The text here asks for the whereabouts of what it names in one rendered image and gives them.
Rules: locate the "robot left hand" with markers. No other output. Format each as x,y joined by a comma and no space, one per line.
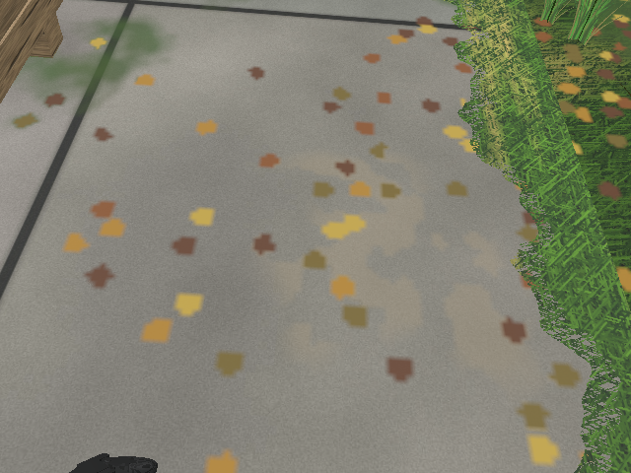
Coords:
102,463

